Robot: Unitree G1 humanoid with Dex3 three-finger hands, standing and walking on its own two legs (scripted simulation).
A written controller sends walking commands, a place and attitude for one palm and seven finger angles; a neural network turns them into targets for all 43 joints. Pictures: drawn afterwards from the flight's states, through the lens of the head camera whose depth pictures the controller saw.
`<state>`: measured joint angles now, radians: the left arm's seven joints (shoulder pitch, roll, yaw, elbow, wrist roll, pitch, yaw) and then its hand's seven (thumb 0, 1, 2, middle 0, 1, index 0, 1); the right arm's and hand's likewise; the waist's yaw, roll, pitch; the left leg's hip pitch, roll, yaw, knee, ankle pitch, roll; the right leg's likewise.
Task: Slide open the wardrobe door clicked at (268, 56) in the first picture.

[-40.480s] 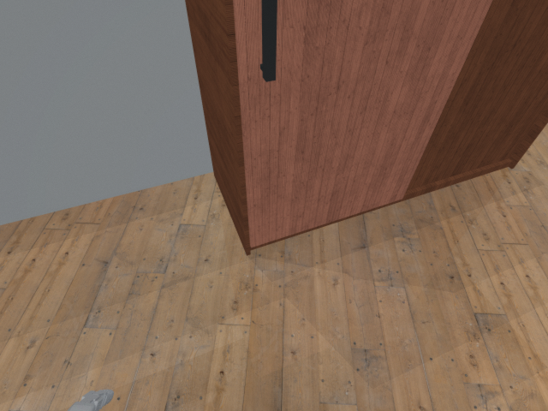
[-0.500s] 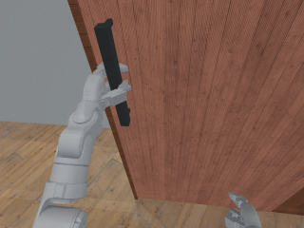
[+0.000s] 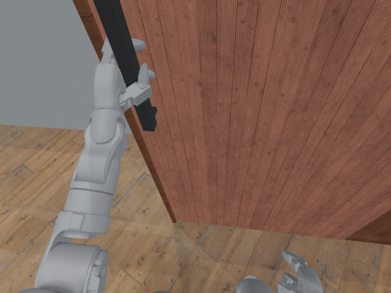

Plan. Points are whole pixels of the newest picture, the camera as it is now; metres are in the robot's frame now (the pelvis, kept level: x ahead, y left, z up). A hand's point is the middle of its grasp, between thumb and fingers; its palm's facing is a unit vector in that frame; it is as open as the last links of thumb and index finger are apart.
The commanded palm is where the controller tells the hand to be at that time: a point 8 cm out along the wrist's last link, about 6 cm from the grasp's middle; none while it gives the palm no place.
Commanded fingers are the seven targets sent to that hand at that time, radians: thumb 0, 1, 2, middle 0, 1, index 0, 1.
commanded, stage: step sideways, sliding the door along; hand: left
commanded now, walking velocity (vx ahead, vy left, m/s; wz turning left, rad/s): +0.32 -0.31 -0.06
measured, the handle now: (135, 66) +0.45 +0.17 +0.22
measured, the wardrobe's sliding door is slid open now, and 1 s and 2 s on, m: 0.00 0.22 0.54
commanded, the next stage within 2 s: none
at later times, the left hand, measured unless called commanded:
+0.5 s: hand (186, 89) +0.41 +0.06 +0.20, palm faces +0.15 -0.99 -0.05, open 6.7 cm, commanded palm +0.39 +0.04 +0.20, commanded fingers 0.00 0.90 0.90 -0.45 -1.40 -0.45 -1.40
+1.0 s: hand (271, 93) +0.41 -0.08 +0.20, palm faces +0.16 -0.99 -0.04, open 7.0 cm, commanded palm +0.38 -0.10 +0.20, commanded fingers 0.00 0.90 0.90 -0.45 -1.40 -0.45 -1.40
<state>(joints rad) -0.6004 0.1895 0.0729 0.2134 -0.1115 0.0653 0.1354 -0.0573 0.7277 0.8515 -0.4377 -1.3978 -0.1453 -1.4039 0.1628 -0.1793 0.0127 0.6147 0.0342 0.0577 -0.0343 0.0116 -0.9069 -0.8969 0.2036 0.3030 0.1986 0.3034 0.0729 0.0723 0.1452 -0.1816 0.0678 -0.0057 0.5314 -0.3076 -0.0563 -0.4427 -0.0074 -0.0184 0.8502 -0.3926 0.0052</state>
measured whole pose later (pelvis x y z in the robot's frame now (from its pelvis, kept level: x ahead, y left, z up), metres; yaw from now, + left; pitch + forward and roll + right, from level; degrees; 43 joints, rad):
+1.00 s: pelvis +0.07 -0.22 -0.01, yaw +5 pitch -1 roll -1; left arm -0.36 0.13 -0.03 -0.30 -0.01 -0.09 0.13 -0.07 0.71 0.78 -0.43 -1.40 -0.14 -1.14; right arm 0.08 -0.23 -0.07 0.56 0.03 -0.06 0.02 0.01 -0.91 -0.90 0.20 0.30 0.19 0.30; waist 0.08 0.00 0.27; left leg -0.27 0.12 0.12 0.67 -0.37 -0.02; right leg -0.50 0.00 -0.02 1.00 -0.44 0.01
